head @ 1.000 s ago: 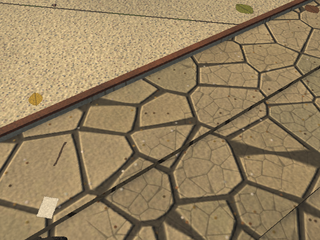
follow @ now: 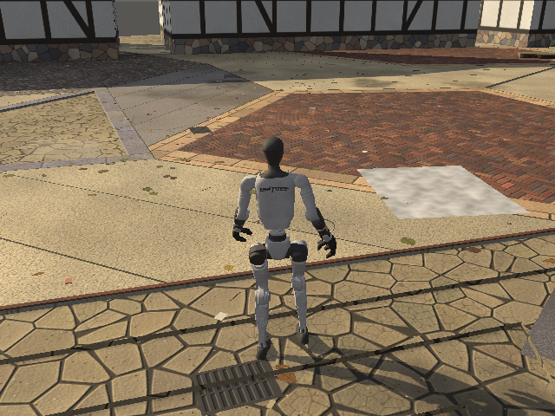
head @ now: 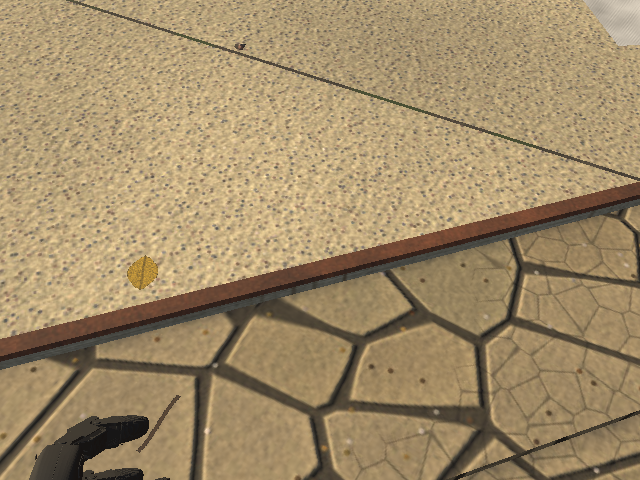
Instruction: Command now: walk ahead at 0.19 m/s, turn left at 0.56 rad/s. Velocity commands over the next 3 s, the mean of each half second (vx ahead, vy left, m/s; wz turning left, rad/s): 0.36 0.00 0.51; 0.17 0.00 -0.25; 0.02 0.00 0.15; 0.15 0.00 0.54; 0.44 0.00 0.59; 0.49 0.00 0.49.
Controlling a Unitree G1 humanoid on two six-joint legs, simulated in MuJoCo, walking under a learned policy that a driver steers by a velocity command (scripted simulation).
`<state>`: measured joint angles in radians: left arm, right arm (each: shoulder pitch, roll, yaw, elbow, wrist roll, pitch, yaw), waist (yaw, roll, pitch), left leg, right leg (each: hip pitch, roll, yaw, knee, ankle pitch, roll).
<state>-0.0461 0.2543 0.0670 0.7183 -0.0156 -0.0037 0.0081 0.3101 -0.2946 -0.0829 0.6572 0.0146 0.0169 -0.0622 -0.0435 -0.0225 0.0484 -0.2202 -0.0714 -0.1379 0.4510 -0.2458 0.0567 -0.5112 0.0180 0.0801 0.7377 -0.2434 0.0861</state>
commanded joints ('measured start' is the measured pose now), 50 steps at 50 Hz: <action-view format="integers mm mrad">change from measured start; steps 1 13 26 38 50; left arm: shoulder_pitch -61 280 471 437 333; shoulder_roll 72 121 196 66 180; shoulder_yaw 19 32 13 8 60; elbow -68 27 140 92 -35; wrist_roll -6 18 -10 -11 21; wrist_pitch -33 -105 -49 25 65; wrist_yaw -16 1 -7 28 -21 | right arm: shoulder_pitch -2 -141 -369 -225 -177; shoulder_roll -130 -89 15 -30 -86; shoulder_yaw -37 -9 52 6 -21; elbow -77 -155 -237 -59 61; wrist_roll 4 7 4 -34 2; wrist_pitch -1 -51 -76 -109 -28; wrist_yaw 10 65 117 65 35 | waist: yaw -6 96 129 101 94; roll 176 -81 -95 141 -13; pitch -101 -27 54 -93 -87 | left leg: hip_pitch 45 -593 -401 -82 -69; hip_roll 216 138 86 370 307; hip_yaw -261 18 234 123 298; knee -96 737 235 -230 101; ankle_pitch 15 -12 2 432 -65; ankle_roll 155 -53 -25 180 13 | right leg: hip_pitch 59 486 515 51 299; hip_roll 17 -260 -281 -108 -61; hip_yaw -22 185 -86 -37 -91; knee -110 -562 -539 424 -247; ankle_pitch -14 -64 598 -154 124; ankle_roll -12 -241 -249 -19 -166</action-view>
